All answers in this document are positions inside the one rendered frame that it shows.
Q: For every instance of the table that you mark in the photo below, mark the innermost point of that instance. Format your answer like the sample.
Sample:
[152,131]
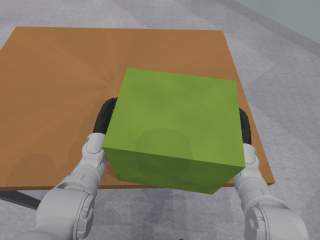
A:
[55,80]

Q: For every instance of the robot right upper arm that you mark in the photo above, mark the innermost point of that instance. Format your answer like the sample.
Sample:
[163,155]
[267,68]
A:
[271,223]

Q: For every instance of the carton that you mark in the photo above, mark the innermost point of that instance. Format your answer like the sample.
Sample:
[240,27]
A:
[175,131]

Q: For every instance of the robot left upper arm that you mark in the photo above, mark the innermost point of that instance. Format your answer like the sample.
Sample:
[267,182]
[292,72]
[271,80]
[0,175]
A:
[64,215]

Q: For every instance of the left robot forearm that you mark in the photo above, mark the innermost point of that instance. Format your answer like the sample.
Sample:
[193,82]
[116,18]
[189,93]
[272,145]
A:
[88,174]

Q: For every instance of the right robot forearm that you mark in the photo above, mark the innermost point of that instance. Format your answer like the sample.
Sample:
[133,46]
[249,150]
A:
[251,187]

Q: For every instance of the robot right hand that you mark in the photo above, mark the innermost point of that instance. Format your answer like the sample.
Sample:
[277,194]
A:
[245,127]

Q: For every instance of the robot left hand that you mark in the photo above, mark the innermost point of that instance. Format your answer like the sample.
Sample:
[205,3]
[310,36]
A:
[104,116]

